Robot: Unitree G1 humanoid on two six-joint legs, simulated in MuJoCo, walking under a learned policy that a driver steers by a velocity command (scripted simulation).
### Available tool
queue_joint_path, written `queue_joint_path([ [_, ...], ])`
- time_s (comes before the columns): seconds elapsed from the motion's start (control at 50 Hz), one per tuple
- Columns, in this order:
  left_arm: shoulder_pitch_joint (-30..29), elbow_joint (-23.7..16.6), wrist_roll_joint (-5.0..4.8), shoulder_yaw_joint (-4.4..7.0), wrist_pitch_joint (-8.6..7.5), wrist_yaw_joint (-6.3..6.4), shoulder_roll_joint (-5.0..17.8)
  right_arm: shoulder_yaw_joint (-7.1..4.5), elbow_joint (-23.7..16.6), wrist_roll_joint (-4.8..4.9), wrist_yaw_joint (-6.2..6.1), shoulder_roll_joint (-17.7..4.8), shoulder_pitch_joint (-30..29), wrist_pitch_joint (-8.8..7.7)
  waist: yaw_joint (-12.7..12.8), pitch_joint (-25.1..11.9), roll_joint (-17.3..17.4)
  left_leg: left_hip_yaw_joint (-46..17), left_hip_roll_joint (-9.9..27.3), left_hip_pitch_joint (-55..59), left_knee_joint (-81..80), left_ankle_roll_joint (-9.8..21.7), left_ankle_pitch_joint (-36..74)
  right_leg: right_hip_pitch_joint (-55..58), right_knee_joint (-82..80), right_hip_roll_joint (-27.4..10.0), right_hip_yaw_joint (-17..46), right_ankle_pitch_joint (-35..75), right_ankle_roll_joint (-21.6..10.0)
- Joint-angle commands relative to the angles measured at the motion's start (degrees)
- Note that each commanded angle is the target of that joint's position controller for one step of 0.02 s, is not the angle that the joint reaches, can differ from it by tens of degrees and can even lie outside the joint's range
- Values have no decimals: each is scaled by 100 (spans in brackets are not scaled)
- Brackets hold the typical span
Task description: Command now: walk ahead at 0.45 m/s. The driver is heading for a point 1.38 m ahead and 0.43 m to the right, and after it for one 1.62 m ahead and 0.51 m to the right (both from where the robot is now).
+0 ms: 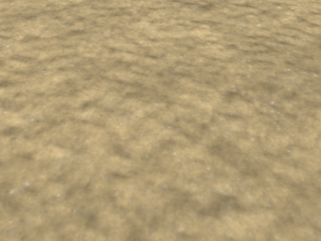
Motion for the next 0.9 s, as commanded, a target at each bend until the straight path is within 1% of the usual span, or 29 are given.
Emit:
queue_joint_path([
  [0.02,-824,-548,-41,-75,-3,-24,-34,-15,-91,-1,-29,-549,346,-74,11,826,663,-691,1274,-233,-417,514,3242,-661,-905,131,-328,392,55],
  [0.08,-1222,-752,-101,-118,7,-11,10,-23,-63,0,-54,-709,376,-105,-12,852,829,-535,1323,-380,-393,489,3934,147,-1895,330,-555,620,-108],
  [0.12,-897,-719,-109,-51,-8,57,212,-48,-63,6,-61,-848,243,-141,228,608,830,-415,1432,-183,117,425,5314,845,-2116,521,-582,575,-342],
  [0.14,-437,-591,-113,11,-37,99,343,-73,-69,3,-72,-925,168,-146,447,341,819,-350,1447,-31,682,373,5968,1323,-2176,649,-559,473,-450],
  [0.16,334,-341,-122,94,-80,140,475,-98,-82,2,-75,-1002,80,-126,770,-67,774,-288,1415,26,1575,320,6178,2055,-2383,742,-500,479,-566],
  [0.18,1167,-67,-78,180,-120,186,608,-112,-105,31,-59,-1040,-17,-105,1137,-460,677,-179,1262,-420,2690,260,5500,3127,-2742,582,-337,592,-673],
  [0.2,1995,91,59,309,-137,223,1055,-71,-232,36,-26,-837,60,-91,1337,-1044,137,60,949,-1374,4405,222,3374,4241,-2882,-635,1036,-540,-916],
  [0.22,1944,51,114,369,-104,163,1390,-13,-298,165,65,-192,744,-58,792,-1503,-1041,-14,-154,-3281,6595,23,-1277,5284,-3695,-2123,4222,-861,-1896],
  [0.24,1346,15,-121,334,-56,104,1145,-133,-414,27,78,-719,134,-38,707,-1014,-351,-551,181,-3893,6825,146,-810,4702,-4300,-1798,4523,-1870,-1808],
  [0.26,734,-114,-178,225,-71,85,788,-177,-680,-18,104,-841,-571,-67,545,-152,-170,-495,485,-4099,6528,167,-174,3827,-4432,-1627,3613,-1696,-1605],
  [0.28,526,-115,-152,152,-117,65,509,-187,-756,-40,113,-792,-840,-105,390,166,197,-487,660,-3846,6156,144,158,3156,-4568,-1381,3068,-831,-1452],
  [0.32,640,19,-130,49,-205,131,253,-184,-792,-139,138,-601,-785,-5,44,251,188,-501,832,-3247,5570,-25,220,2415,-4622,-927,2262,356,-1226],
  [0.36,898,77,-132,51,-284,183,377,-187,-915,-155,156,-518,-883,104,-56,239,91,-396,831,-3158,5126,-197,165,2248,-4617,-762,1924,1059,-1226],
  [0.4,1092,54,-145,81,-293,207,580,-198,-1126,-162,166,-579,-1314,194,-31,325,15,-272,843,-3370,4645,-360,358,2118,-4712,-661,1748,1110,-1245],
  [0.42,1194,34,-154,87,-284,208,632,-202,-1270,-156,170,-622,-1651,220,36,411,-20,-225,856,-3545,4355,-440,571,2106,-4782,-631,1735,1075,-1234],
  [0.48,1577,8,-163,74,-252,189,597,-199,-1643,-107,189,-679,-2594,247,317,524,-111,-148,804,-3855,3417,-599,1283,2327,-4769,-500,1710,1373,-1064],
  [0.54,1951,-2,-151,89,-230,195,634,-175,-1900,-70,222,-691,-3209,241,564,410,-211,-132,661,-3949,2849,-630,1671,2816,-4506,-458,1739,1955,-945],
  [0.62,2163,-82,-82,128,-182,242,741,-141,-2256,-18,233,-763,-3823,185,751,375,-319,-147,475,-3953,2293,-578,1461,3421,-4062,-544,1955,2582,-951],
  [0.66,1978,-186,-65,172,-170,288,855,-163,-2319,10,223,-887,-3654,125,575,316,-398,-226,400,-3408,1856,-474,1234,3449,-3788,-590,2073,2843,-809],
  [0.68,1777,-261,-68,203,-175,293,948,-198,-2254,22,198,-980,-3300,90,377,198,-436,-205,288,-2767,1624,-394,1027,3285,-3516,-548,2053,3215,-687],
  [0.7,1656,-314,-81,230,-200,268,1032,-265,-2088,26,149,-1127,-2695,44,122,-111,-372,-138,143,-1901,1413,-299,946,3159,-2920,-413,1999,3678,-573],
  [0.72,1544,-370,-126,232,-238,218,1004,-350,-1889,-29,79,-1340,-1862,-33,-275,-608,-96,-287,375,-708,1166,-132,1118,2751,-1845,-89,1748,3434,-448],
  [0.74,1517,-632,-200,146,-280,194,650,-458,-1863,-195,-21,-1804,-888,-71,-585,-1539,476,-1611,1775,692,1132,126,164,1892,-272,253,1441,1677,-365],
  [0.76,2215,-785,-428,83,-226,217,219,-554,-1893,-289,8,-2236,-995,6,-128,-2056,1881,-4120,3080,1695,524,761,17,190,1173,1030,856,-2033,-222],
  [0.78,2129,-649,-230,163,-125,267,743,-491,-1960,-195,42,-1700,-1347,91,34,-1560,1094,-4258,2906,1083,404,773,-611,-245,1747,485,921,-1666,-289],
  [0.8,1681,-677,-137,177,-92,216,734,-358,-2031,-137,58,-1183,-1743,91,70,-747,477,-3266,2584,256,296,624,-472,-270,1669,270,887,-1086,-256],
  [0.82,1399,-737,-111,161,-79,164,595,-304,-1991,-139,76,-1000,-1879,67,111,-330,256,-2454,2303,-331,122,502,169,-168,1460,103,850,-775,-206],
  [0.86,1241,-817,8,179,49,50,532,-268,-1843,-99,46,-921,-1755,6,246,-81,615,-1476,1926,-848,-79,306,1062,35,1209,-79,766,-599,-115],
  [0.9,1112,-928,9,171,166,-24,455,-276,-1719,-25,73,-935,-1506,-103,303,-122,698,-1014,1882,-864,-130,310,1895,-28,1181,-92,675,-460,-78],
])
